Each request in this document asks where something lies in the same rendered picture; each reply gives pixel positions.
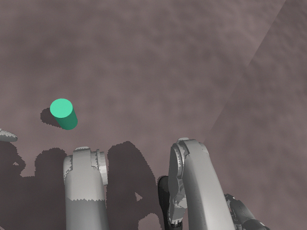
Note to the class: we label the right robot foot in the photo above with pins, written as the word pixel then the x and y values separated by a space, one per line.
pixel 164 196

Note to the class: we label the right robot hand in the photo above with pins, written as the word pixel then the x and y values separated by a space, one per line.
pixel 240 213

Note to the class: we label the can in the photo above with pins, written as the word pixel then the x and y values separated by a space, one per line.
pixel 64 113

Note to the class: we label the right robot arm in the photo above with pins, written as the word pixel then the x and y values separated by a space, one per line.
pixel 253 224

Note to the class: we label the left robot hand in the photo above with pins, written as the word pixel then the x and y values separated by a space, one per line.
pixel 7 136

